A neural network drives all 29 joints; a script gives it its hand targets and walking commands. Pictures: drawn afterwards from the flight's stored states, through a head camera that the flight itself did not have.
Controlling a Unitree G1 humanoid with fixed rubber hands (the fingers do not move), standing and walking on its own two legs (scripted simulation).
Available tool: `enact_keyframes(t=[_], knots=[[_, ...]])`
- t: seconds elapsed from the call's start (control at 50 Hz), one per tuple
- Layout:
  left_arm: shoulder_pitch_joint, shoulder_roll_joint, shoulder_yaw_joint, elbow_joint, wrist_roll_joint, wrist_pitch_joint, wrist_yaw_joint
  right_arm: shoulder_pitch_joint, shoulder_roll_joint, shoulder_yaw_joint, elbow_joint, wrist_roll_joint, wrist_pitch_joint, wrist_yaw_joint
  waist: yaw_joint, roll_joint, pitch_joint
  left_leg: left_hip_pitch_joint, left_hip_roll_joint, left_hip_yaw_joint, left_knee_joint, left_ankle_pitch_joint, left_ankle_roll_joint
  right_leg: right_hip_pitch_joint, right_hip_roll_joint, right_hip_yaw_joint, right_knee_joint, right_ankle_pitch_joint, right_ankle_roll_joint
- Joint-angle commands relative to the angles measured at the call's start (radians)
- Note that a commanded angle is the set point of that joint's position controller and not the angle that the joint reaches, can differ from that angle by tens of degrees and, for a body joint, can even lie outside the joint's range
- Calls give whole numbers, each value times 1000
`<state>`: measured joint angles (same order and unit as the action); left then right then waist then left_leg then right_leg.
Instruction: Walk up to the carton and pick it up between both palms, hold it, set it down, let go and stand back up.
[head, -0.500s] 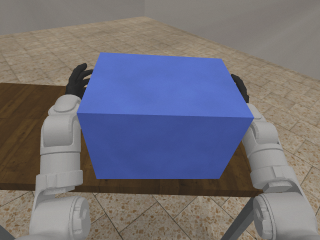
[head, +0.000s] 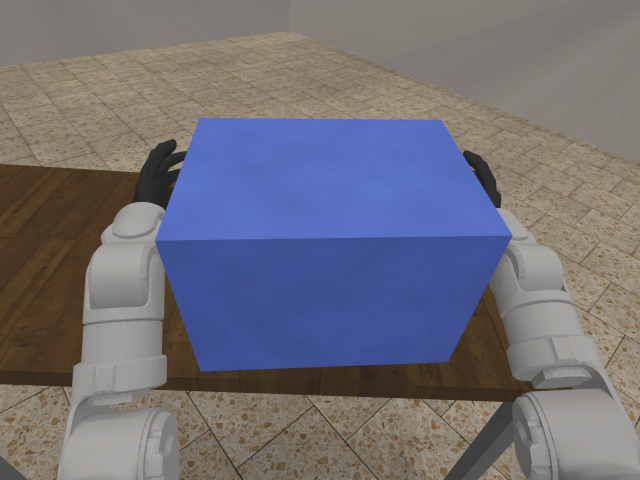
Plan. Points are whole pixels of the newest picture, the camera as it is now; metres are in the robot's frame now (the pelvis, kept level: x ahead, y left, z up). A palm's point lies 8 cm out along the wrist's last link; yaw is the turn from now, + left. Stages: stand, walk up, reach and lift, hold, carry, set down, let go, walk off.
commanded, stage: hold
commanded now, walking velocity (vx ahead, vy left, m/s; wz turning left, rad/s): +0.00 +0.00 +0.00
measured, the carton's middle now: (324, 241) +0.34 +0.00 +0.17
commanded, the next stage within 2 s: none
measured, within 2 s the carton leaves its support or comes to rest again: neither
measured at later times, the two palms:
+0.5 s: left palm (158, 198) +0.34 +0.18 +0.22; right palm (492, 225) +0.34 -0.20 +0.20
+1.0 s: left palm (151, 203) +0.35 +0.20 +0.21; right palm (476, 222) +0.35 -0.19 +0.20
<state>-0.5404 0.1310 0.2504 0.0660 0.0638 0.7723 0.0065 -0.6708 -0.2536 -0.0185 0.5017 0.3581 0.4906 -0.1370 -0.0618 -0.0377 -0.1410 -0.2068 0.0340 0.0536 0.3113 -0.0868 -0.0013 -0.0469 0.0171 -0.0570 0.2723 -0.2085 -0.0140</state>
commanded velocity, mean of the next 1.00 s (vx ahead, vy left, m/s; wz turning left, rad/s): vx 0.00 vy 0.00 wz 0.00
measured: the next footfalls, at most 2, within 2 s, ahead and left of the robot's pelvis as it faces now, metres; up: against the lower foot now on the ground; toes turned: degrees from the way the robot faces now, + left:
none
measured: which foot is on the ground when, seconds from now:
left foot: down 0.00-1.00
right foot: down 0.00-1.00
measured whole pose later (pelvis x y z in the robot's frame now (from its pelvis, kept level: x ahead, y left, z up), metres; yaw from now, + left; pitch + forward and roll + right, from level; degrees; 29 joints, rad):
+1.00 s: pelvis -0.01 +0.01 +0.00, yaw -1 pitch -1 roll -1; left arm -0.58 0.15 0.25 0.10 0.08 0.76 -0.02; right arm -0.68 -0.23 -0.03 0.56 0.34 0.43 -0.12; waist -0.06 -0.04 -0.12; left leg -0.20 0.03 0.07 0.29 -0.07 0.01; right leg -0.06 0.01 -0.04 0.27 -0.19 -0.01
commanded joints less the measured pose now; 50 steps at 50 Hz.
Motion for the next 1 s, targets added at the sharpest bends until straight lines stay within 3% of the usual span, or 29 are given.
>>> enact_keyframes(t=[0.0, 0.04, 0.06, 0.1, 0.14, 0.2, 0.24, 0.28, 0.32, 0.36, 0.4, 0.46, 0.5, 0.56, 0.6, 0.68, 0.7, 0.72, 0.82, 0.88, 0.92, 0.94, 0.98], knots=[[-722, -519, -490, -198, -117, -63, -137, -877, 620, 382, -452, 127, -64, 111, 16, 64, -394, 423, -46, -72, 47, 269, -6, -146, 40, 33, -41, 347, 70], [-723, -520, -485, -187, -114, -61, -140, -884, 628, 386, -450, 126, -63, 110, 23, 54, -385, 414, -46, -70, 43, 254, -1, -147, 38, 36, -43, 340, 71], [-778, -522, -517, -304, -135, -78, -140, -821, 622, 365, -440, 110, -66, 104, -26, 63, -436, 466, -45, -52, 46, 301, -13, -140, 36, 36, -29, 416, 75], [-761, -506, -514, -321, -131, -72, -142, -816, 609, 380, -473, 116, -70, 98, -19, 96, -436, 492, -52, -51, 64, 356, -24, -124, 33, 38, -23, 474, 79], [-737, -500, -510, -288, -125, -62, -152, -825, 607, 379, -491, 108, -66, 93, -23, 74, -404, 473, -53, -50, 57, 321, -17, -120, 30, 37, -30, 461, 83], [-705, -486, -450, -199, -90, -50, -167, -834, 602, 372, -442, 85, -60, 97, 7, 24, -337, 423, -53, -38, 19, 217, 11, -121, 22, 43, -46, 382, 79], [-712, -486, -416, -105, -69, -44, -176, -873, 599, 345, -395, 58, -64, 103, 20, 13, -266, 370, -50, -31, -13, 103, 27, -161, 12, 48, -68, 262, 72], [-737, -484, -394, -90, -56, -48, -182, -864, 615, 329, -332, 39, -67, 114, 27, 6, -232, 357, -45, -22, -30, 67, 37, -167, 13, 48, -81, 186, 61], [-786, -521, -441, -110, -88, -63, -172, -932, 623, 330, -379, 51, -92, 122, 28, 47, -319, 385, -42, -29, -15, 87, 27, -183, 19, 46, -72, 166, 54], [-823, -545, -463, -99, -112, -77, -161, -973, 633, 314, -381, 37, -108, 127, 13, 39, -357, 408, -37, -30, -6, 90, 30, -211, 22, 39, -75, 158, 55], [-808, -521, -421, -40, -104, -84, -160, -968, 659, 325, -353, 26, -107, 124, 32, -18, -343, 388, -45, -25, -12, 70, 59, -194, 16, 47, -79, 187, 71], [-832, -514, -408, -20, -105, -98, -162, -993, 673, 327, -340, 26, -113, 120, 40, -23, -374, 364, -52, -23, -15, 45, 64, -170, 14, 47, -67, 194, 77], [-810, -528, -425, -45, -107, -99, -160, -981, 673, 347, -362, 41, -123, 123, 43, 9, -410, 397, -50, -26, 1, 118, 53, -156, 21, 47, -59, 233, 71], [-845, -554, -434, -40, -100, -103, -144, -989, 648, 315, -315, 31, -133, 134, 39, 60, -384, 410, -41, -30, -2, 95, 33, -220, 23, 37, -77, 135, 51], [-844, -549, -434, -11, -91, -94, -148, -952, 632, 273, -248, 12, -126, 136, 7, 59, -330, 409, -32, -34, -21, 44, 33, -244, 17, 36, -92, 87, 51], [-853, -564, -453, -26, -95, -96, -150, -964, 613, 247, -252, 4, -134, 143, -10, 83, -347, 405, -26, -38, -24, 42, 21, -234, 20, 31, -84, 81, 45], [-829, -567, -456, -29, -93, -94, -147, -963, 615, 262, -263, 10, -137, 144, 3, 92, -365, 416, -27, -40, -13, 79, 19, -224, 22, 32, -78, 111, 43], [-847, -561, -459, -44, -90, -98, -144, -945, 609, 254, -239, 13, -133, 145, -11, 102, -352, 422, -29, -38, -5, 101, 9, -226, 22, 31, -76, 132, 44], [-826, -548, -476, -118, -121, -97, -139, -939, 612, 296, -316, 49, -136, 142, -8, 75, -424, 463, -33, -45, 17, 184, 11, -194, 26, 29, -66, 219, 58], [-815, -555, -517, -179, -135, -101, -131, -913, 605, 308, -358, 63, -136, 136, -24, 112, -434, 484, -32, -56, 36, 252, -10, -189, 34, 22, -50, 268, 55], [-773, -557, -524, -199, -135, -90, -121, -904, 584, 323, -390, 77, -137, 137, -10, 122, -456, 522, -25, -59, 46, 295, -18, -199, 45, 17, -52, 264, 46], [-760, -544, -514, -195, -126, -87, -120, -876, 584, 319, -372, 70, -127, 135, -15, 105, -422, 515, -27, -56, 44, 288, -15, -208, 44, 17, -61, 255, 48], [-740, -574, -564, -252, -152, -85, -110, -894, 579, 348, -469, 94, -138, 138, -11, 131, -490, 543, -22, -66, 62, 337, -29, -208, 51, 16, -51, 273, 39]])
